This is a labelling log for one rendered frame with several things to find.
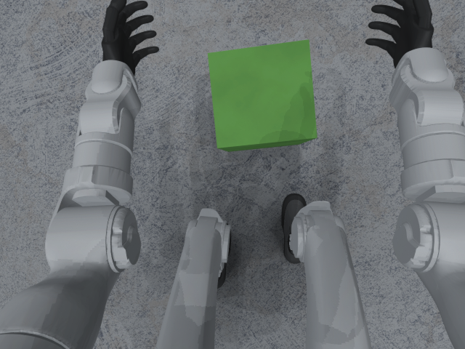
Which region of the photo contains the left robot foot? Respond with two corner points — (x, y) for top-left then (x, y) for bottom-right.
(217, 224), (231, 288)

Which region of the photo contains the carton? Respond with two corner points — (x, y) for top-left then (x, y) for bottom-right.
(208, 39), (318, 152)

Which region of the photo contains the right robot hand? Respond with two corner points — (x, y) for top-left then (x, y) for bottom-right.
(365, 0), (434, 68)

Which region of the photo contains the left robot upper arm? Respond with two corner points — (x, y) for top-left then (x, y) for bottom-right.
(0, 204), (141, 349)

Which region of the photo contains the robot left shin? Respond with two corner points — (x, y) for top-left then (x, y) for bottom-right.
(185, 209), (225, 277)

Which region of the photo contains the left robot hand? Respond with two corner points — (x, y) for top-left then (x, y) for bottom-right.
(101, 0), (159, 75)

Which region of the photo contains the left robot forearm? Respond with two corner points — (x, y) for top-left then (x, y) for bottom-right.
(45, 60), (141, 266)

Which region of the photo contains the right robot upper arm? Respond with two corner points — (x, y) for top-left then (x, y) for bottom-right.
(392, 201), (465, 349)

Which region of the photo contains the right robot forearm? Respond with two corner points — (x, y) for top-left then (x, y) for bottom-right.
(389, 47), (465, 204)

